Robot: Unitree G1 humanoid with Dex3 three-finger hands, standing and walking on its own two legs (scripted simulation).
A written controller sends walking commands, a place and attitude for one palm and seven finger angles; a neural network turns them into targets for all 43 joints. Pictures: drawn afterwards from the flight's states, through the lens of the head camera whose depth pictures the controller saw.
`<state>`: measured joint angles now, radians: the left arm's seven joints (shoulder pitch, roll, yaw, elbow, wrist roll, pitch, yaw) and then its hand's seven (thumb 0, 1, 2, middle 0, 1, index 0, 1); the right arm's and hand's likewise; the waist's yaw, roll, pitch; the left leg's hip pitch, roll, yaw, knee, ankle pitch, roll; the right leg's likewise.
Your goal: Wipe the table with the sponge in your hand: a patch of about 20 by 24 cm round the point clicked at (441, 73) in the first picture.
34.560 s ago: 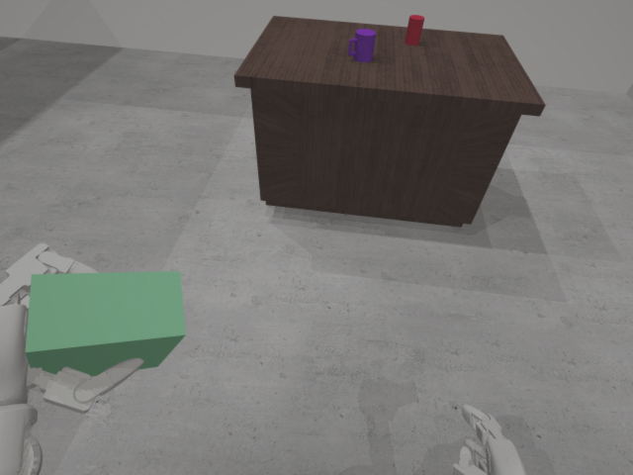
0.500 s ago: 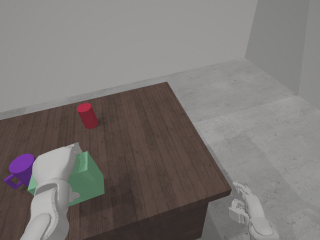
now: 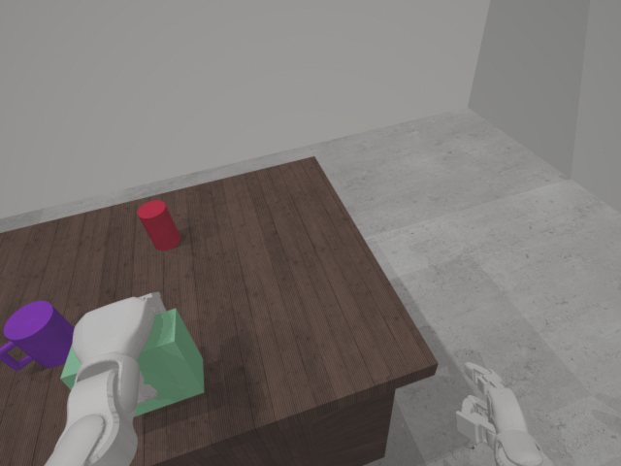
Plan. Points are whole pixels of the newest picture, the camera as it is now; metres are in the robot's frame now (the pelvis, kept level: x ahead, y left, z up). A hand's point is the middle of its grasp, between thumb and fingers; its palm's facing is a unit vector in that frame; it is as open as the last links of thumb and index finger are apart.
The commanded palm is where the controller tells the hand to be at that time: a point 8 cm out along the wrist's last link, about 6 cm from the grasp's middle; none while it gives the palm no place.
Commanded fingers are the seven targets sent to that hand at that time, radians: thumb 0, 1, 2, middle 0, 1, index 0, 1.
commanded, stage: move the sponge above the wiping area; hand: left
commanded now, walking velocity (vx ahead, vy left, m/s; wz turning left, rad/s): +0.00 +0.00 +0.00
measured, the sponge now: (146, 375) +0.21 +0.28 +0.00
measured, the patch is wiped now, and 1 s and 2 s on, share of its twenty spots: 0.00 0.00 0.00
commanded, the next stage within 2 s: none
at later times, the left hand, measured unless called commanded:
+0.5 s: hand (150, 366) +0.22 +0.26 +0.02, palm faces -0.12 -0.14 -0.98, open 10.3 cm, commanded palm +0.20 +0.26 +0.10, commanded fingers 0.00 0.10 1.30 -1.20 -1.60 -1.20 -1.60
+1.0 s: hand (159, 376) +0.21 +0.24 +0.02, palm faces -0.08 -0.14 -0.99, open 10.3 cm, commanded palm +0.19 +0.25 +0.10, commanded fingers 0.00 0.10 1.30 -1.20 -1.60 -1.20 -1.60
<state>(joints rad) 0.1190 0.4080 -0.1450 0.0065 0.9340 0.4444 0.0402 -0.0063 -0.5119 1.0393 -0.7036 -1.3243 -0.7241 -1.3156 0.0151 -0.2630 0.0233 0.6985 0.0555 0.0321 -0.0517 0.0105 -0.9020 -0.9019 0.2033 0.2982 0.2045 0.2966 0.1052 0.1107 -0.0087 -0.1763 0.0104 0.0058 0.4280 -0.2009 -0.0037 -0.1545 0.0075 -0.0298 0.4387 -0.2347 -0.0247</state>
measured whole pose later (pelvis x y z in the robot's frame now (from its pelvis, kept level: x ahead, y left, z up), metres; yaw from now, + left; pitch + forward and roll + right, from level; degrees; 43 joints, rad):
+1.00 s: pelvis +0.00 +0.01 +0.00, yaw +0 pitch -3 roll +0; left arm 0.20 0.36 -0.23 -0.04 0.98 0.33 0.11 -0.01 -0.51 1.04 -0.71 -1.32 -0.73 -1.31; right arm 0.02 -0.24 0.00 0.69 0.04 0.01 -0.04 0.01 -0.90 -0.90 0.20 0.30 0.20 0.30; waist 0.14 0.09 -0.02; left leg -0.20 0.01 0.01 0.47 -0.22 0.01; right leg -0.17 0.00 -0.02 0.47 -0.24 -0.02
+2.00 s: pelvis +0.01 +0.00 +0.00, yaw -1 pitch -2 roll +0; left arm 0.19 0.39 -0.17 -0.05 0.99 0.30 0.17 -0.01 -0.51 1.04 -0.71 -1.32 -0.73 -1.31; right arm 0.02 -0.24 -0.01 0.69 0.04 0.01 -0.04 0.01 -0.90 -0.90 0.20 0.30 0.20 0.30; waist 0.15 0.09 -0.03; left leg -0.19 0.02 0.01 0.48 -0.24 -0.01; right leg -0.16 0.02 -0.02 0.46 -0.26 -0.03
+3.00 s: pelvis -0.01 +0.00 +0.00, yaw +0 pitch -4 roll +0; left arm 0.07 0.35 -0.17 0.08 0.94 0.48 0.15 -0.01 -0.51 1.04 -0.70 -1.32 -0.72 -1.31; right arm -0.01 -0.24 0.02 0.73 0.08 0.04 -0.04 0.01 -0.90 -0.90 0.20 0.30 0.20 0.30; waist 0.11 0.11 -0.03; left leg -0.18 0.01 0.01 0.43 -0.19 -0.01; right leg -0.16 0.01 -0.02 0.45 -0.22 -0.03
